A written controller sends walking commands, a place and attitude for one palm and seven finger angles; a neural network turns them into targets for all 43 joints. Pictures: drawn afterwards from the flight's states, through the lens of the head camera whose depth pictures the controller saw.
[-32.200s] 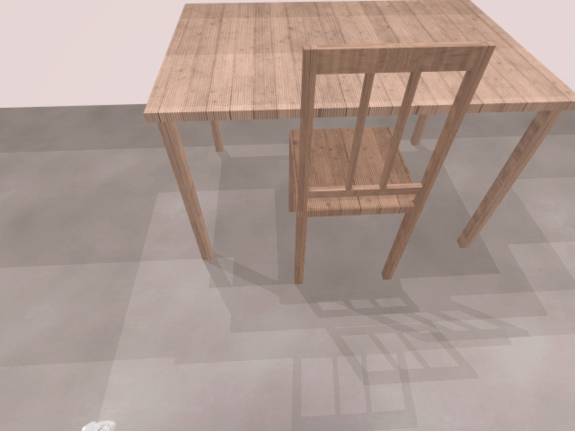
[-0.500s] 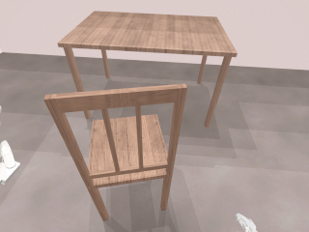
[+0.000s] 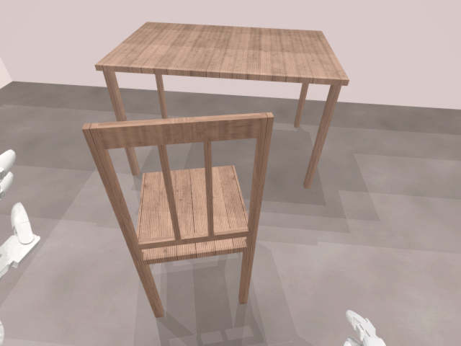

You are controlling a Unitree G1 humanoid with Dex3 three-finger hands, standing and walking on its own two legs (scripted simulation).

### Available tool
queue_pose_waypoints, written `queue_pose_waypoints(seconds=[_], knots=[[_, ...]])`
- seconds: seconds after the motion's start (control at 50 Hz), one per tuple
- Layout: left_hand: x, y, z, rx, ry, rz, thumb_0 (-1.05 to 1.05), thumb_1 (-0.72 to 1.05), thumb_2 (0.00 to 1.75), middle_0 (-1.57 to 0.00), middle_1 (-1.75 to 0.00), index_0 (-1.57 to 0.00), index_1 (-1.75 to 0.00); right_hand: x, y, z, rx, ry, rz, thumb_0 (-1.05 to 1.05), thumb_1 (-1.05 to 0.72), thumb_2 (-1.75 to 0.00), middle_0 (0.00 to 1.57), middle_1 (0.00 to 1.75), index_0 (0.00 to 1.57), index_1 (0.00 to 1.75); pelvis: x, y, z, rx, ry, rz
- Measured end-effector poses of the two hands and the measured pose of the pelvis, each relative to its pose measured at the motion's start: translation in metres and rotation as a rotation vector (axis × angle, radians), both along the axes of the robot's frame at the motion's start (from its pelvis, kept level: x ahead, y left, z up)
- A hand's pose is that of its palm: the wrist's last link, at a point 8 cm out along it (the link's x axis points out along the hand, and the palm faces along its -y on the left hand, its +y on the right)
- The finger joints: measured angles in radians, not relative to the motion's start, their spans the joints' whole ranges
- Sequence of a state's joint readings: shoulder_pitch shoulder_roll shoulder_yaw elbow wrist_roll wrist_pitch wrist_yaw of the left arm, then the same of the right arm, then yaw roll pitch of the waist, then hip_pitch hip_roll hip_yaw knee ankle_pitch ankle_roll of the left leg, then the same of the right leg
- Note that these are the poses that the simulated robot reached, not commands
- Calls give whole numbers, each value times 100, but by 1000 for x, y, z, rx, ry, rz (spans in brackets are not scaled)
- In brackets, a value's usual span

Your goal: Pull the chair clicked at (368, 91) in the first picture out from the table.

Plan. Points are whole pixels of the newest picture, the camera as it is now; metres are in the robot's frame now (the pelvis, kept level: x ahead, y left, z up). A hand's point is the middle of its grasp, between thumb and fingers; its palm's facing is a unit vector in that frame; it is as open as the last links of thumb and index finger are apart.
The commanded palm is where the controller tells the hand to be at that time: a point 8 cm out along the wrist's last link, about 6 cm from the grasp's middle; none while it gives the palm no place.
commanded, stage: stop stepping back and stand still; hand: left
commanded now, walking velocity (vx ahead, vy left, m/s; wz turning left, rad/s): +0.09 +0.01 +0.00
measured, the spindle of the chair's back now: (170, 197) +0.50 +0.17 -0.06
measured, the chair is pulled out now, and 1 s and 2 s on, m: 0.67 0.67 0.67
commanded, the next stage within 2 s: let the arm hang, fingers relaxed in 0.56 s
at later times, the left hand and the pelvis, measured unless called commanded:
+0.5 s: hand (17, 270) +0.17 +0.26 +0.17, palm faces +0.42 -0.76 -0.50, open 7.4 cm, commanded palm +0.12 +0.30 +0.18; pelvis -0.03 +0.00 +0.01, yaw -1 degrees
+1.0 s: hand out of the picture +0.03 +0.18 -0.17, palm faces +0.03 -0.99 -0.17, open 6.9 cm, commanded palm none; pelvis +0.00 +0.00 +0.00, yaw +1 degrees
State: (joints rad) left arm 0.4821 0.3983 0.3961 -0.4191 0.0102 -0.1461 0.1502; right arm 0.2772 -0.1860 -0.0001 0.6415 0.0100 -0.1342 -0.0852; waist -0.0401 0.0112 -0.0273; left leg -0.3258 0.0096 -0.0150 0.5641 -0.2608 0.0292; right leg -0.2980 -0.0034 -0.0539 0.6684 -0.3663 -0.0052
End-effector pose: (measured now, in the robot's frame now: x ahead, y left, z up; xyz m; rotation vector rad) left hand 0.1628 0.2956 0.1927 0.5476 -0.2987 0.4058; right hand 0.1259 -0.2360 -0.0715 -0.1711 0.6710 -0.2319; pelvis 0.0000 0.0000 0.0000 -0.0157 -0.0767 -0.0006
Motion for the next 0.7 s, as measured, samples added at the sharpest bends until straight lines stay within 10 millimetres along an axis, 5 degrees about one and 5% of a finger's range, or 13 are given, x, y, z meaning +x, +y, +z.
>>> queue_pose_waypoints(seconds=[0.14, 0.26, 0.52, 0.66, 0.7], knots=[[-31, -2, -1, 35, 35, -7, 1, 89, 90, -21, -30, -21, -31, -26, -1, -18, 3, 110, 39, 1, -90, -90, 20, 30, 20, 30, -14, -2, -2, 3, 13, -19], [-31, 10, -9, -22, 17, 24, 1, 89, 90, -21, -30, -21, -31, -39, -4, -16, -36, 119, 14, 1, -91, -90, 20, 30, 20, 30, -22, 8, -2, 14, 3, -22], [-38, -2, 0, 27, 74, 11, 1, 89, 90, -21, -30, -21, -31, -21, 4, -7, 9, 57, 50, 1, -90, -90, 20, 30, 20, 30, -27, -1, 6, 4, 39, -19], [-27, 2, -11, -32, 84, 27, 1, 89, 90, -21, -30, -21, -31, -12, -6, -1, -26, 49, 28, 1, -91, -90, 20, 30, 20, 30, -22, 0, 6, -3, 34, -23], [-14, 5, -35, -39, 177, 7, 1, 89, 90, -21, -30, -20, -30, -9, -9, -8, -20, 66, 68, 1, -91, -90, 20, 30, 20, 30, -21, 3, 3, -6, 52, -6]])
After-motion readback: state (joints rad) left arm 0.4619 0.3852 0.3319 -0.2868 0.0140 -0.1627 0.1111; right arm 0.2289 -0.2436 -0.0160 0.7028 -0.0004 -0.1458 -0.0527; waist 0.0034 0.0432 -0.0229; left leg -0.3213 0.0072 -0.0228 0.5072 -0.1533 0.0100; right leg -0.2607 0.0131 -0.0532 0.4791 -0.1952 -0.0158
